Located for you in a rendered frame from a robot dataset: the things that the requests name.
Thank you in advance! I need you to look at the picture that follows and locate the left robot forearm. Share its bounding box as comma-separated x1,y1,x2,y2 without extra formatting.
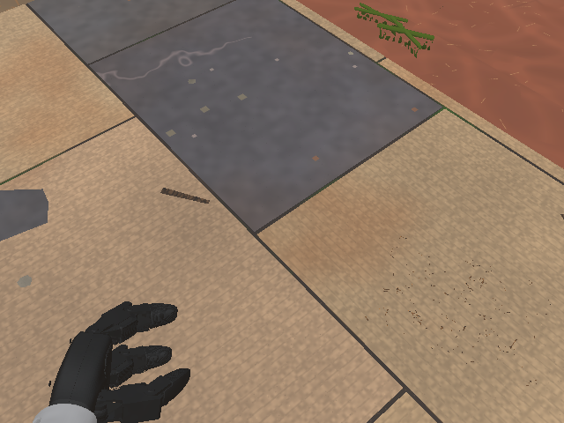
33,404,97,423

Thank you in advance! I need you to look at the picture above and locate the left robot hand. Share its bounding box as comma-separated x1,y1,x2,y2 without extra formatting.
48,301,190,423

